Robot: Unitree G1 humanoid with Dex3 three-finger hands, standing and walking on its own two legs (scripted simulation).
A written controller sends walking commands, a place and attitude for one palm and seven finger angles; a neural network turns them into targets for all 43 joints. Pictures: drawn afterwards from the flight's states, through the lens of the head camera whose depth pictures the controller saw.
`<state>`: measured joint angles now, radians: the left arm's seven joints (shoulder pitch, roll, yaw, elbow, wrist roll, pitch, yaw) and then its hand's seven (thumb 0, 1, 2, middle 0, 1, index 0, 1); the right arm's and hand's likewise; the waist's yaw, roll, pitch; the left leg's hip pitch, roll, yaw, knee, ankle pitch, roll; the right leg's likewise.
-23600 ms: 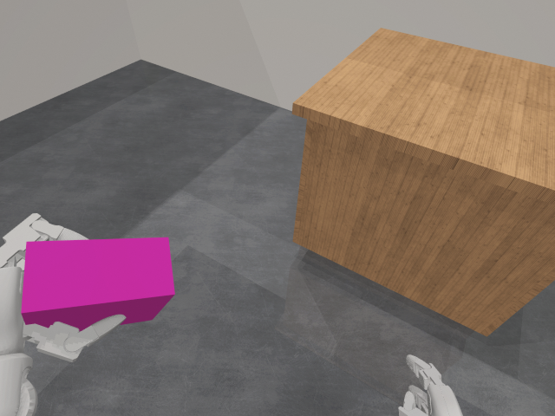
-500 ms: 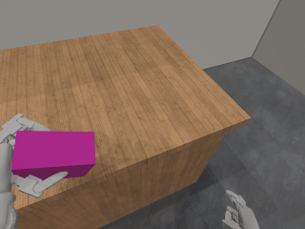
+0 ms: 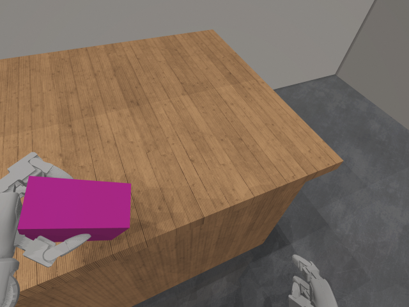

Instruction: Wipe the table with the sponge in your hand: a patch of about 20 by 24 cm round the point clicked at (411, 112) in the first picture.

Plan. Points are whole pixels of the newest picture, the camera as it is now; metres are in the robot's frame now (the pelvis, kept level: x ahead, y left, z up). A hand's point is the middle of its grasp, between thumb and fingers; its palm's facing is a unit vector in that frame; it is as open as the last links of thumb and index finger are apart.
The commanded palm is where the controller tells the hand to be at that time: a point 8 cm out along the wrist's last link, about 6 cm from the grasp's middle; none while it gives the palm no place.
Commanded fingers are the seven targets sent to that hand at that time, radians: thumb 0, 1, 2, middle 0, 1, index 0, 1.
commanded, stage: come to a stop and stand still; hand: left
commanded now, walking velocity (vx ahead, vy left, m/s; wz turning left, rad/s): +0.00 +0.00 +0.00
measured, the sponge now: (92, 213) +0.23 +0.20 +0.11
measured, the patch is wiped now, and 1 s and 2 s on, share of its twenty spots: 0.00 0.00 0.00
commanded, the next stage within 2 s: look again from close up in 0.20 s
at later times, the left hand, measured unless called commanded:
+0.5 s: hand (34, 205) +0.21 +0.26 +0.16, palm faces +0.38 -0.85 -0.36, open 10.5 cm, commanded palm +0.15 +0.29 +0.18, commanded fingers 0.00 0.10 1.30 -1.20 -1.60 -1.20 -1.60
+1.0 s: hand (57, 204) +0.21 +0.23 +0.16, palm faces +0.37 -0.86 -0.36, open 10.5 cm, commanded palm +0.15 +0.26 +0.18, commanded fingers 0.00 0.10 1.30 -1.20 -1.60 -1.20 -1.60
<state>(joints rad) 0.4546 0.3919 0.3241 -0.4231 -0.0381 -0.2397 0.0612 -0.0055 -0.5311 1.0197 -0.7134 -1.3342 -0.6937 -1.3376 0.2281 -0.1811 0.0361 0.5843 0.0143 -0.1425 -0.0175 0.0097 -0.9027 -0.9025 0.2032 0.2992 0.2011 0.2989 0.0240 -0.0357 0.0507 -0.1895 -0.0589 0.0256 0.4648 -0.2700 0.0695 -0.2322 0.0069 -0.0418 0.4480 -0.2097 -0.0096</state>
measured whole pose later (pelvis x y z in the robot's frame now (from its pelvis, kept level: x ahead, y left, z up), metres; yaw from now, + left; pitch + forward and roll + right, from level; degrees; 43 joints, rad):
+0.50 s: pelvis -0.01 +0.01 +0.00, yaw +0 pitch -1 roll -1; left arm 0.41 0.37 0.35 -0.47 -0.04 -0.21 0.09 -0.01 -0.53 1.02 -0.71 -1.33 -0.69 -1.34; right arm 0.20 -0.19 0.03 0.56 0.01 -0.13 -0.02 0.01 -0.90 -0.90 0.20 0.30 0.20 0.30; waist 0.04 -0.04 0.07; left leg -0.18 -0.06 0.02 0.46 -0.26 0.08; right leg -0.21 0.01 -0.04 0.41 -0.18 0.00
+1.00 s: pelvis -0.01 -0.02 +0.00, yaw +0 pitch -1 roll -1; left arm 0.39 0.37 0.35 -0.46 -0.04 -0.20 0.09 -0.01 -0.53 1.02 -0.71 -1.33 -0.69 -1.34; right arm 0.22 -0.18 0.02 0.57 0.01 -0.12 -0.02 0.01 -0.90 -0.90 0.20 0.30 0.20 0.30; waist 0.03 -0.04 0.06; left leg -0.18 -0.03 0.02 0.44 -0.24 0.04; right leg -0.22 0.03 -0.05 0.41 -0.17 -0.03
